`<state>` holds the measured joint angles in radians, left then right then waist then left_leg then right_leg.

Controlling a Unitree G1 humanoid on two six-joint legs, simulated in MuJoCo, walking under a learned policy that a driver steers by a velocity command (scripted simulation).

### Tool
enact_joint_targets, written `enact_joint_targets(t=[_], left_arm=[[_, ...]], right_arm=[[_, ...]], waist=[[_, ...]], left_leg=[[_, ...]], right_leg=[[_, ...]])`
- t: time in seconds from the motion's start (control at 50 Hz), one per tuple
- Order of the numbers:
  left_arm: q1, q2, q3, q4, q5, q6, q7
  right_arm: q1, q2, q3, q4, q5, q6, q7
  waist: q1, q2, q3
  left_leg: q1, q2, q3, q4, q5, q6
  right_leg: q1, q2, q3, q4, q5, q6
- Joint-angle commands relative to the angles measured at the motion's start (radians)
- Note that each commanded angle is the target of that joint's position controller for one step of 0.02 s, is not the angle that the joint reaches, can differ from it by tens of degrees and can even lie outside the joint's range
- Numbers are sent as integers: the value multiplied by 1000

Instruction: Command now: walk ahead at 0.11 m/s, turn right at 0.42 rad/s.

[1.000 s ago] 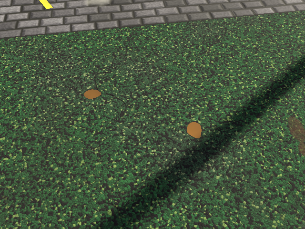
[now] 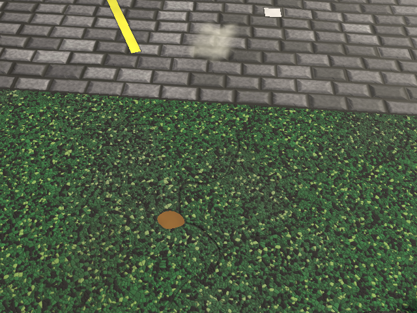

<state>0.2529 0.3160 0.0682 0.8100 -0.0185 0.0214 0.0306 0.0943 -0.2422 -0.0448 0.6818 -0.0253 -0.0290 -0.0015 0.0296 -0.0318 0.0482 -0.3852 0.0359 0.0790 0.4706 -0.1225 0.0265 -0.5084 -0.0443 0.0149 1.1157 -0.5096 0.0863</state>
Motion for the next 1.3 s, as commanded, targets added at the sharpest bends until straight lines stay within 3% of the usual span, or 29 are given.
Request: enact_joint_targets(t=[0.02, 0.14, 0.2, 0.22, 0.24, 0.26, 0.28, 0.32, 0.38, 0.48, 0.62, 0.68, 0.7, 0.72, 0.74, 0.76, 0.8, 0.84, 0.92, 0.98, 1.06, 1.1, 1.12, 1.14, 1.16, 1.18, 1.2, 1.24, 1.3], left_arm=[[103, 46, 21, -59, 8, 30, 10], [-7, 69, 25, -131, 11, 40, -29], [24, 78, 38, -129, 17, 41, -42], [50, 107, 50, -123, 24, 39, -36], [61, 220, 77, -143, 25, 34, -17], [35, 280, 79, -181, 47, 20, -18], [47, 241, 71, -180, 60, -4, -28], [-48, 185, 57, -189, 28, -26, -22], [-86, 141, 37, -210, 19, -17, -2], [-55, 164, 50, -221, 11, -5, 14], [-89, 173, 58, -248, 7, 15, -2], [-129, 158, 53, -263, -11, 25, 2], [-101, 120, 43, -267, -5, 25, 4], [-55, 76, 33, -287, -5, 19, 1], [-53, 165, 59, -277, 12, 8, 0], [-33, 213, 80, -253, 6, 9, -4], [-13, 176, 78, -222, 5, 27, -3], [-38, 127, 62, -237, -4, 35, -10], [-123, 89, 41, -288, -5, 30, -19], [-136, 75, 27, -305, -3, 29, -34], [-86, 93, 33, -292, -5, 19, -50], [44, 90, 41, -229, -7, 11, -50], [159, 124, 61, -188, -14, 7, -44], [267, 232, 83, -182, -12, -3, -29], [240, 273, 81, -221, 4, -40, -45], [198, 192, 60, -224, 7, -64, -53], [160, 148, 43, -223, 5, -77, -51], [103, 128, 30, -234, 2, -76, -38], [120, 136, 30, -227, 11, -78, -15]], right_arm=[[-47, -154, -50, -40, -5, -14, -12], [-43, -198, -67, 3, 22, 8, -28], [-40, -200, -70, 28, 47, 24, -27], [4, -168, -64, 52, 46, 31, -26], [46, -114, -51, 49, 13, 36, -21], [-26, -125, -51, -1, -1, 36, -30], [-85, -162, -62, -7, 10, 37, -36], [-43, -167, -73, 24, 21, 43, -48], [-11, -165, -79, 42, 16, 38, -49], [-49, -124, -60, 33, 26, 27, -39], [-25, -150, -63, 34, 38, 5, -10], [61, -163, -72, 57, 35, -7, 1], [92, -219, -86, 59, 21, -4, -3], [55, -306, -101, 53, 3, 9, -12], [43, -254, -90, 33, -17, 6, -10], [-6, -205, -73, 13, -11, 4, -15], [-61, -158, -59, 1, 19, 10, -26], [-36, -163, -55, 5, 20, 20, -36], [35, -205, -68, 14, 12, 36, -43], [53, -248, -83, 12, 29, 38, -30], [47, -268, -88, 18, 55, 17, -4], [36, -229, -77, 29, 65, 10, 5], [41, -167, -58, 32, 52, 5, 11], [-8, -80, -28, -14, 5, -6, 18], [-80, -123, -39, -77, 25, -32, 19], [-118, -196, -57, -79, 55, -50, 26], [-99, -216, -65, -66, 59, -62, 32], [-63, -211, -66, -33, 23, -75, 32], [-77, -171, -56, -20, 18, -79, 36]], waist=[[24, 184, -141], [-5, 166, -149], [21, 132, -137], [19, 63, -116], [-18, -227, -92], [5, -315, -75], [43, -194, -114], [-17, -94, -110], [-42, -100, -151], [-14, -99, -158], [-9, -136, -144], [-62, -115, -154], [-50, -18, -178], [16, 276, -140], [-15, 275, -130], [2, 196, -114], [10, 167, -79], [-12, 173, -59], [-73, 201, -95], [-96, 213, -103], [-60, 200, -60], [7, 151, -76], [48, 51, -112], [69, -250, -124], [75, -268, -110], [72, -156, -34], [41, -131, 16], [2, -80, 29], [-4, -68, 3]], left_leg=[[76, 264, -140, -216, 210, 217], [130, 306, -77, -197, 108, 191], [126, 276, -27, -87, -6, 113], [79, 226, 17, 20, -102, 50], [-103, 95, 134, 319, -325, -59], [-303, -43, 23, 550, -563, -104], [-315, -32, -97, 665, -534, -87], [-324, -1, -142, 669, -359, -65], [-245, -23, -143, 664, -248, -83], [-202, -47, -162, 411, -204, -110], [-27, -80, -172, 169, -242, -93], [160, -60, -156, -109, -38, -53], [286, 84, -262, -143, 26, 0], [344, 279, -492, -162, 225, 140], [282, 387, -586, -177, 285, 263], [252, 348, -494, -165, 270, 249], [255, 232, -332, -144, 193, 170], [258, 201, -247, -152, 231, 174], [371, 235, -199, -147, 276, 200], [312, 250, -176, -215, -62, 191], [220, 268, -150, -229, -265, 158], [117, 229, -73, -111, -300, 113], [1, 173, 7, 90, -313, 63], [-279, 57, 91, 530, -500, -27], [-523, -47, -78, 677, -517, -39], [-565, 16, -137, 714, -434, -16], [-555, 40, -141, 677, -318, 0], [-474, 58, -137, 568, -167, -18], [-392, 18, -110, 432, -8, -58]], right_leg=[[45, -40, -1, -57, 100, 0], [144, -41, -37, -307, 196, -59], [264, 6, -86, -518, 282, -116], [322, 11, -42, -614, 360, -151], [411, -203, 266, -740, 676, -238], [394, -350, 514, -797, 731, -424], [372, -319, 485, -818, 637, -436], [374, -224, 355, -795, 537, -325], [355, -171, 293, -775, 638, -298], [404, -147, 327, -757, 567, -303], [346, -127, 470, -729, 555, -311], [293, -61, 468, -660, 517, -244], [186, -1, 403, -552, 326, -190], [-30, 174, 191, -366, -28, -122], [-82, 143, 151, -121, -141, -70], [-76, 109, 155, -1, -76, -52], [-108, 93, 131, 85, 38, -16], [-123, 79, 83, 80, 93, 8], [-109, 25, 29, -119, 108, 25], [3, 2, -34, -271, 107, -6], [161, 16, -89, -481, 141, -85], [375, 62, -131, -632, 214, -130], [550, 41, -54, -672, 193, -167], [703, -213, 343, -740, 266, -262], [670, -334, 721, -885, 17, -443], [637, -325, 663, -929, -57, -430], [594, -285, 573, -931, -21, -394], [540, -206, 429, -932, 164, -344], [512, -151, 314, -938, 396, -319]])
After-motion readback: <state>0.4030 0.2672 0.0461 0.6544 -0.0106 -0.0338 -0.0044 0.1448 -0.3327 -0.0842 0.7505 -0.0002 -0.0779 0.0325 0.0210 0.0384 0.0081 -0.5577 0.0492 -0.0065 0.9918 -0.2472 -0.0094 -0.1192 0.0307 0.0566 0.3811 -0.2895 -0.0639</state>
